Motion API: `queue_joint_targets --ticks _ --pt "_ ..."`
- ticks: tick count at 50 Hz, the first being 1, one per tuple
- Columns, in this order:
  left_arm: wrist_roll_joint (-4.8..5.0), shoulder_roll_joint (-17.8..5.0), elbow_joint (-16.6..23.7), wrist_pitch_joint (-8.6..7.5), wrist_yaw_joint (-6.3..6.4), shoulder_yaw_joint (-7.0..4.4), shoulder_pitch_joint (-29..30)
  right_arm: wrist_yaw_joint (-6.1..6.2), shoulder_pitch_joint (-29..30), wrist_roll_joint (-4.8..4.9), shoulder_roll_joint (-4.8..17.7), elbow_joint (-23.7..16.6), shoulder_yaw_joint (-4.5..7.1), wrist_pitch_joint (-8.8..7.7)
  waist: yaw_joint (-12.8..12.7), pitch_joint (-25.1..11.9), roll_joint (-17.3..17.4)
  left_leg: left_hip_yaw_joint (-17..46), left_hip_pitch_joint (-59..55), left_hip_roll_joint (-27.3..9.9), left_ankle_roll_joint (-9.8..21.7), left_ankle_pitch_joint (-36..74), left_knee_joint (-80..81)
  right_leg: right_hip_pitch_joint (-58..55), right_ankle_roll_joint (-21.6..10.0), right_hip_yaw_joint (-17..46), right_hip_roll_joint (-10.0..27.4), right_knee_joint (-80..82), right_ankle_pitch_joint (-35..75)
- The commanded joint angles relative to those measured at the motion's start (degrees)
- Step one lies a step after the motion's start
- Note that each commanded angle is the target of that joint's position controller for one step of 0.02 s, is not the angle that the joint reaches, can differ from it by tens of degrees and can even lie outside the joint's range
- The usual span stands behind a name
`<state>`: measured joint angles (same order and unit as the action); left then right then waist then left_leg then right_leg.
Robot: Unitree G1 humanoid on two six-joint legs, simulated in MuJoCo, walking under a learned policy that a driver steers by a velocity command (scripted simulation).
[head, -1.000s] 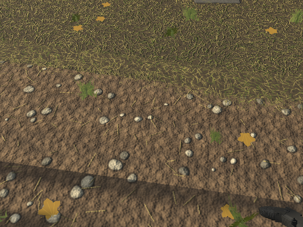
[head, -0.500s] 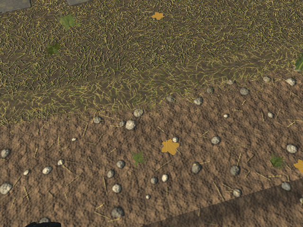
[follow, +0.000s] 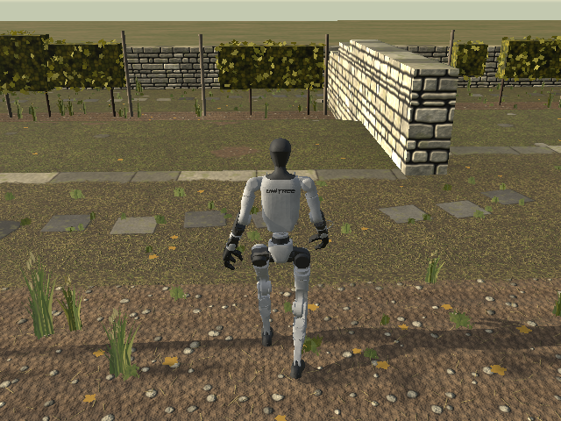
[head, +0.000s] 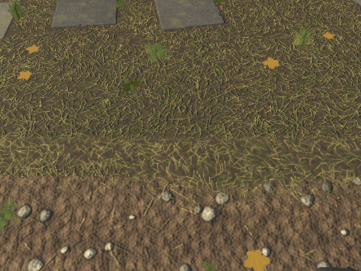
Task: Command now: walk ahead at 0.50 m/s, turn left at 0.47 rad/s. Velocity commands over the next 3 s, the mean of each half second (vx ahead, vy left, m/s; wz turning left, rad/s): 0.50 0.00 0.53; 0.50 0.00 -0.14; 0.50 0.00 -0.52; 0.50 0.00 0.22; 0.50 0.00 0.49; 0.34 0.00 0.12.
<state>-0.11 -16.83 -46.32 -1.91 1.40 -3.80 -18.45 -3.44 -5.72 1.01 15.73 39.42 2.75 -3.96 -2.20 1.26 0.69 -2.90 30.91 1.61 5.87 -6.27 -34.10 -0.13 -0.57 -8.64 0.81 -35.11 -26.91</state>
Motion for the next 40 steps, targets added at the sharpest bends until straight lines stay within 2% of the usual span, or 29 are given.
queue_joint_targets --ticks 1,2,3,4,5,6,7,9,11,13,15,17,19,20,21,22,23,24,25,26,27,28,30,32,34,36,38,40 --pt "-0.83 -4.07 7.18 -4.34 -1.18 0.72 -1.36 1.41 -21.28 0.37 14.92 -0.71 4.86 -0.26 8.85 -26.68 9.52 50.48 -57.39 -20.95 19.56 -3.91 12.67 41.8 1.31 13.28 -5.42 -46.18 -6.24" --pt "1.73 -7.29 8.88 -5.73 -2.15 -0.22 4.32 1.69 -19.51 -0.04 12.08 -0.73 4.03 -0.14 10.08 -19.46 5.93 41.88 -53.18 -19.03 15.88 -6.2 14.45 47.31 0.19 16.12 -1.37 -46.75 -2.32" --pt "1.97 -6.99 10.02 -6.43 -2.28 0.18 7.13 1.89 -15.72 0.08 10.67 -1.47 3.63 -0.05 8.26 -12.58 1.5 34.8 -43.91 -16.83 13.62 -4.39 15.33 47.26 -0.4 15.03 1.26 -41.77 2.52" --pt "0.66 -6.79 9.98 -6.47 -1.92 -0.01 8.12 1.98 -11.82 0.13 9.31 -2.33 3.14 0.18 5.65 -7.46 -1.86 29.78 -34.46 -14.67 12.14 0.61 16.5 44.68 0.03 14.0 3.16 -36.04 4.93" --pt "-0.22 -7.35 9.94 -5.85 -1.61 -0.54 7.39 2.13 -9.29 -0.41 7.92 -3.32 2.55 0.24 3.42 -5.06 -0.97 26.39 -27.48 -12.93 11.65 5.54 18.12 40.51 0.67 13.78 4.57 -32.67 6.61" --pt "-0.47 -7.13 9.96 -5.05 -1.54 -0.67 6.16 2.25 -7.81 -0.75 7.7 -4.05 2.43 0.34 1.86 -4.13 0.72 25.09 -22.96 -11.7 11.79 7.61 19.53 37.72 1.46 13.5 4.9 -30.86 7.34" --pt "-0.67 -6.41 9.74 -4.36 -1.38 -0.55 4.91 2.44 -7.08 -0.69 8.02 -4.14 2.56 0.23 0.98 -3.78 1.61 23.54 -19.94 -11.0 12.06 10.11 20.33 36.43 2.43 12.8 5.05 -28.69 7.85" --pt "-0.95 -5.06 10.03 -3.52 -0.95 -0.09 5.81 3.05 -7.25 -0.57 9.38 -3.8 2.92 0.03 0.71 -2.88 2.0 19.47 -15.08 -9.25 11.65 13.71 21.0 34.99 4.24 11.4 4.57 -22.71 11.7" --pt "-1.07 -3.54 10.99 -3.48 -0.83 0.59 10.11 3.66 -8.29 -0.12 10.36 -3.14 3.27 0.23 2.2 -2.18 2.67 16.34 -12.59 -6.69 9.61 12.11 20.54 33.05 5.16 10.74 3.36 -13.49 20.25" --pt "-0.7 -2.59 11.77 -3.84 -1.14 1.02 14.71 4.03 -10.18 0.28 10.5 -2.42 3.36 0.71 4.47 -2.36 3.75 15.52 -12.17 -5.08 7.66 7.95 19.18 29.87 5.36 10.46 1.26 -4.24 28.15" --pt "0.11 -3.27 12.52 -4.26 -1.64 0.83 18.02 4.19 -12.55 0.46 10.77 -1.63 3.45 1.17 6.1 -2.77 4.43 18.07 -14.09 -5.94 6.92 4.09 17.89 28.0 5.36 10.91 -0.42 0.94 31.28" --pt "0.54 -4.75 13.03 -4.73 -2.14 0.26 19.12 4.3 -13.86 0.73 10.41 -1.15 3.4 1.57 6.21 -2.87 4.95 22.03 -17.83 -7.46 6.23 0.8 14.9 27.49 4.51 12.55 -0.82 4.68 29.53" --pt "0.73 -6.25 12.93 -5.22 -2.48 -0.57 17.76 4.42 -13.62 0.5 10.24 -1.22 3.45 1.8 4.85 -2.9 6.24 25.98 -20.66 -8.97 5.17 -0.56 11.5 25.41 2.86 13.37 -0.87 6.53 25.14" --pt "0.77 -6.7 12.29 -5.49 -2.47 -1.02 15.14 4.43 -12.7 0.4 9.86 -1.53 3.41 1.92 3.11 -3.16 6.97 26.87 -20.72 -8.71 4.35 -0.25 9.31 22.03 1.65 12.87 -0.91 8.04 23.87" --pt "0.43 -7.76 11.19 -5.72 -2.2 -1.77 10.56 4.34 -12.29 0.18 8.3 -1.94 2.92 1.88 0.68 -5.2 6.78 25.94 -19.59 -6.62 2.8 1.34 4.94 15.02 0.01 12.33 -0.36 9.67 23.68" --pt "-0.71 -10.23 10.48 -6.02 -1.81 -2.56 3.06 4.09 -12.2 -0.4 4.91 -2.71 1.65 1.54 -2.72 -11.7 3.05 21.71 -15.54 -3.8 0.68 -1.04 -7.52 2.89 -3.5 18.38 6.96 8.57 21.96" --pt "-1.89 -15.47 8.61 -5.44 -1.72 -3.89 -3.68 4.12 -19.98 0.52 1.19 -3.86 0.46 0.89 -0.88 -19.68 -13.14 13.16 2.9 4.41 -3.72 -17.78 -27.31 -17.08 -13.02 42.05 19.7 11.82 11.6" --pt "-0.21 -12.54 7.37 -5.05 -2.3 -3.56 -5.83 4.16 -21.35 1.16 4.71 -3.01 0.7 0.55 -1.58 -19.1 -18.0 13.04 12.9 2.17 -4.76 -27.1 -37.37 -18.57 -15.7 56.63 23.51 17.17 -3.16" --pt "0.25 -8.38 7.96 -4.84 -2.18 -2.4 -3.28 4.11 -16.43 1.17 8.7 -2.82 1.75 0.66 -3.04 -11.27 -11.02 13.8 15.68 -0.23 -4.93 -22.18 -41.11 -12.46 -13.49 49.93 20.91 18.56 -6.58" --pt "-0.16 -6.88 8.21 -4.38 -2.06 -1.78 -0.71 4.14 -11.48 0.42 9.0 -3.84 1.85 0.8 -2.89 -6.68 -6.53 11.58 15.05 -2.0 -5.0 -18.13 -40.96 -5.98 -11.68 41.76 18.23 18.57 -1.07" --pt "-0.49 -5.86 7.89 -4.09 -2.08 -1.31 1.32 4.03 -8.21 -0.33 8.31 -4.96 1.82 0.59 -2.08 -2.95 -4.93 10.99 14.24 -3.2 -4.85 -15.47 -38.01 0.06 -11.41 36.21 15.93 19.58 5.93" --pt "-0.72 -4.9 7.54 -4.11 -2.08 -0.79 2.23 3.79 -7.24 -0.61 7.39 -5.44 1.85 0.43 -0.61 -1.43 -5.64 10.47 11.86 -4.75 -4.67 -13.65 -34.91 4.12 -11.19 32.48 13.75 20.8 11.46" --pt "-0.17 -4.28 6.82 -4.15 -2.29 -0.45 2.66 3.36 -8.42 -0.6 5.16 -5.3 1.32 0.23 1.41 -1.42 -7.46 8.16 8.26 -5.84 -4.93 -13.04 -29.32 7.56 -11.95 28.83 11.45 22.48 18.51" --pt "0.68 -6.01 6.18 -4.01 -2.22 -0.85 2.29 3.2 -6.45 -1.1 3.63 -5.81 0.62 -0.1 1.53 -1.32 -6.96 6.14 7.06 -5.91 -5.78 -12.33 -21.57 9.04 -13.2 26.13 10.96 23.59 24.5" --pt "1.13 -8.1 5.56 -3.49 -1.84 -1.52 1.96 2.89 -2.6 -1.32 2.05 -6.43 -0.26 -0.76 0.61 -1.32 -5.94 5.05 3.27 -5.28 -6.49 -6.68 -11.96 11.14 -12.81 22.88 9.73 23.82 27.02" --pt "1.46 -9.27 4.72 -2.95 -1.64 -1.86 0.5 2.48 0.67 -0.87 2.08 -6.57 -0.45 -1.19 -0.51 -1.36 -6.04 4.39 -1.39 -3.58 -7.36 -0.2 -4.62 12.86 -12.0 21.03 8.75 23.5 27.0" --pt "1.79 -9.56 3.74 -2.44 -1.58 -1.94 -1.95 2.16 3.42 -0.33 3.14 -7.09 -0.15 -1.54 -1.48 -1.35 -6.27 4.59 -4.08 -2.35 -7.75 3.22 -0.33 12.31 -11.46 21.95 9.29 22.55 25.79" --pt "2.04 -9.57 3.1 -1.92 -1.42 -1.98 -3.4 1.93 4.98 -0.04 4.29 -7.74 0.34 -2.01 -1.34 -1.22 -6.4 5.32 -6.74 -1.88 -7.15 3.36 3.52 11.22 -10.44 24.21 10.13 20.74 22.7"
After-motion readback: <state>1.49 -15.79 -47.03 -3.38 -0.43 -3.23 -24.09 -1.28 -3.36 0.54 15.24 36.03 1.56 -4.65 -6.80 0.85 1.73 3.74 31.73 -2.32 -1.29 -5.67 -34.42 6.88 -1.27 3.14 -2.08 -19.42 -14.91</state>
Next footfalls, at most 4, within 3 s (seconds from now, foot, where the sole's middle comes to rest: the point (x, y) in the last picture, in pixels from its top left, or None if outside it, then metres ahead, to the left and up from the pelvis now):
0.44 right None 0.45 -0.09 -0.75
0.88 left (139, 232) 0.58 0.21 -0.75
1.38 right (207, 166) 0.88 -0.05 -0.75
1.94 left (169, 106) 1.21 0.13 -0.75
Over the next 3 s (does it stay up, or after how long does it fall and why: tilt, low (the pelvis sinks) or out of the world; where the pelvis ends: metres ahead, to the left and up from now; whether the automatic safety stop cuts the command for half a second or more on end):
stays up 1.57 0.15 0.02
